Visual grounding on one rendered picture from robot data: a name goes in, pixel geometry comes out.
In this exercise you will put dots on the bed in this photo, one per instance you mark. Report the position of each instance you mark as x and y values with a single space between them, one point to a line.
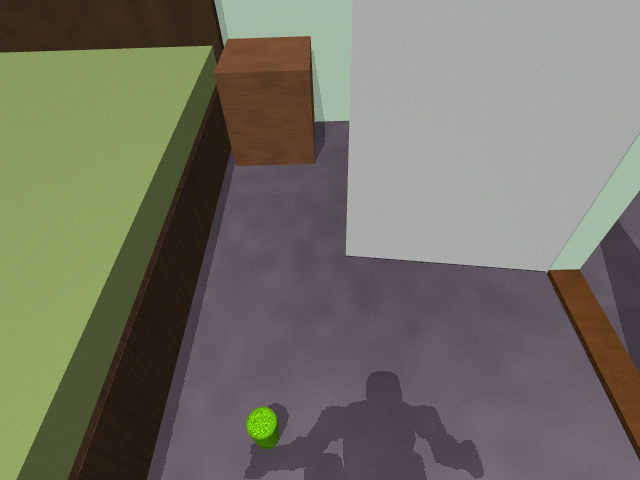
113 151

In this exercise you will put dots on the cup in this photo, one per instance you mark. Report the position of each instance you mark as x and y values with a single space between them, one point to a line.
262 426

